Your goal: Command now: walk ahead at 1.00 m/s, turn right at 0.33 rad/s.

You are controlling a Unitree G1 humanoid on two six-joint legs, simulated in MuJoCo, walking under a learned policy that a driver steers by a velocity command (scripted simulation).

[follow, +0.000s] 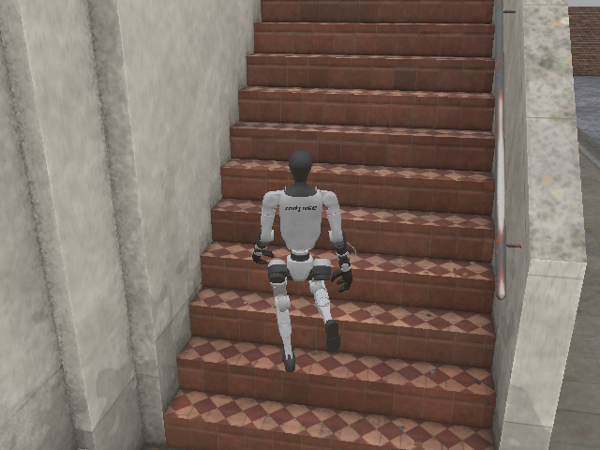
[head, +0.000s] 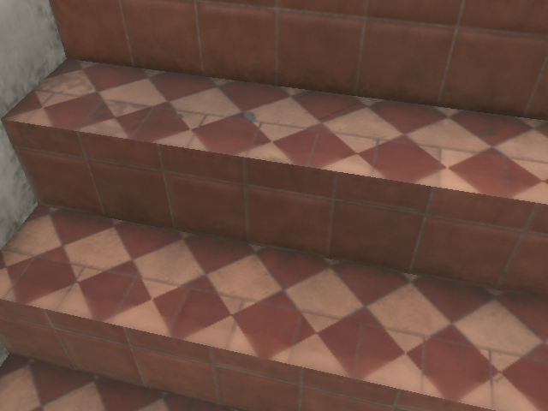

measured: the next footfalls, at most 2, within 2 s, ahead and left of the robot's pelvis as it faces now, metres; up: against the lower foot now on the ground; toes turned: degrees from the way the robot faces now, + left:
right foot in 0.32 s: +0.27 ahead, -0.03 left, +0.22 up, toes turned -12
left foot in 0.78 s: +0.59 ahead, +0.06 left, +0.43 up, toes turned -32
